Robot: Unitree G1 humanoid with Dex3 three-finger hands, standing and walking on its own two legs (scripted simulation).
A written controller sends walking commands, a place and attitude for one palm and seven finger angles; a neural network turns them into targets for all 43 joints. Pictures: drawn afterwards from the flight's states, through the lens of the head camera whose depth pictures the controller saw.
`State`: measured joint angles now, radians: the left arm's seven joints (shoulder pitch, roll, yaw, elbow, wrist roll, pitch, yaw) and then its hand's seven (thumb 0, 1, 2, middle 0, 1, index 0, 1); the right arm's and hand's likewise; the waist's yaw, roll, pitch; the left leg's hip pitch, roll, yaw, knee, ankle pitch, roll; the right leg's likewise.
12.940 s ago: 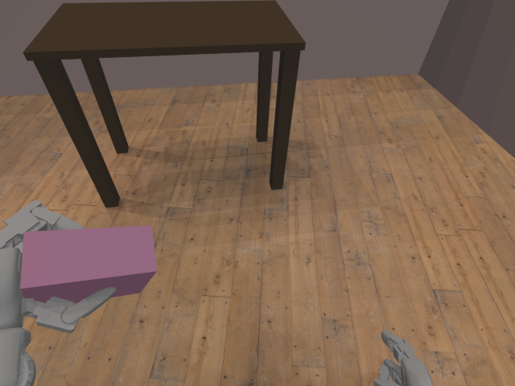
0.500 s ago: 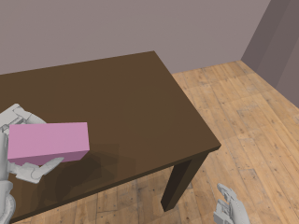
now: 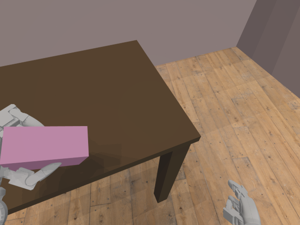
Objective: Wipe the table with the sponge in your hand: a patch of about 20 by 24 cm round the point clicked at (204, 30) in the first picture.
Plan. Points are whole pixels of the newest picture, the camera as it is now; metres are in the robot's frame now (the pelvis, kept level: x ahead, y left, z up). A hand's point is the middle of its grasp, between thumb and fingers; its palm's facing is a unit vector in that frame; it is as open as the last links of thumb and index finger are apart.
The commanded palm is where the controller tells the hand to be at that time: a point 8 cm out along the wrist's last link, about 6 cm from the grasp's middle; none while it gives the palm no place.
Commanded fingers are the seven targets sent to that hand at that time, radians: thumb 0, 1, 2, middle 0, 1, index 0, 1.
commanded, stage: shuffle to correct the standing spot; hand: left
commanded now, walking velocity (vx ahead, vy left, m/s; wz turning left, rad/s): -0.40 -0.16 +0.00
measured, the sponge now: (60, 148) +0.23 +0.20 +0.15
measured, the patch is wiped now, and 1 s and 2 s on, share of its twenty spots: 0.00 0.00 0.00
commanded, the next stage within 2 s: come to a stop and stand still in 0.84 s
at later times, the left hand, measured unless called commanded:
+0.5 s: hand (14, 169) +0.18 +0.25 +0.16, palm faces +0.36 -0.82 -0.44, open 9.7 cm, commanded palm +0.12 +0.29 +0.18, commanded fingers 0.00 0.10 1.30 -1.20 -1.60 -1.20 -1.60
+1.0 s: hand (37, 164) +0.20 +0.22 +0.16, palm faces +0.32 -0.85 -0.43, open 9.7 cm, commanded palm +0.14 +0.26 +0.18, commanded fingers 0.00 0.10 1.30 -1.20 -1.60 -1.20 -1.60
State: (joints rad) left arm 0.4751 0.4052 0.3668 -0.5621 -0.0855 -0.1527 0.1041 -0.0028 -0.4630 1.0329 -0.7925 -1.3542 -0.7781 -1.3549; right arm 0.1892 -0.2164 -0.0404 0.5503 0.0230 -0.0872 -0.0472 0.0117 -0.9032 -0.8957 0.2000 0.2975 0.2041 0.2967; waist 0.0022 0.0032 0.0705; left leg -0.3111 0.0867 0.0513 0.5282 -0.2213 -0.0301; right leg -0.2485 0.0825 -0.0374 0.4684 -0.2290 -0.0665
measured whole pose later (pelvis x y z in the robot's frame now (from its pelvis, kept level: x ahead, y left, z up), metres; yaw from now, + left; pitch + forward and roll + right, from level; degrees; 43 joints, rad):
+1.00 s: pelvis -0.02 -0.02 -0.01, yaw +1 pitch +0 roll -1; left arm 0.52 0.42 0.38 -0.62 -0.08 -0.15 0.11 0.00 -0.46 1.04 -0.79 -1.36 -0.78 -1.36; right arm 0.21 -0.19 -0.03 0.57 0.02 -0.09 -0.03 0.01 -0.90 -0.90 0.20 0.30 0.21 0.30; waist 0.00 -0.03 0.09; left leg -0.32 0.08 0.02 0.63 -0.31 -0.03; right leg -0.31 0.03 -0.09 0.58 -0.27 -0.05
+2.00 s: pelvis -0.01 +0.04 +0.00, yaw -1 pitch -1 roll -1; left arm 0.29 0.40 0.43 -0.39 -0.03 -0.21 0.12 0.00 -0.47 1.04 -0.79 -1.36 -0.78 -1.36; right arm 0.19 -0.20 0.00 0.57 0.01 -0.14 0.02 0.01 -0.90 -0.90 0.20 0.30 0.21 0.30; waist 0.03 -0.01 0.08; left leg -0.23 0.01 0.09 0.50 -0.26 0.04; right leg -0.23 -0.04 -0.02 0.45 -0.20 0.03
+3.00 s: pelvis -0.01 +0.03 +0.00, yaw +1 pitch -1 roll -1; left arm 0.18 0.49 0.42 -0.40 0.04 -0.23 0.06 0.00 -0.47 1.04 -0.79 -1.36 -0.78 -1.36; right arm 0.19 -0.18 -0.01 0.58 -0.01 -0.16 -0.01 0.01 -0.90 -0.90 0.20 0.30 0.20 0.30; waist 0.08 -0.04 0.12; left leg -0.25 0.01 0.05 0.53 -0.27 0.04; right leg -0.24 -0.04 -0.05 0.47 -0.22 0.02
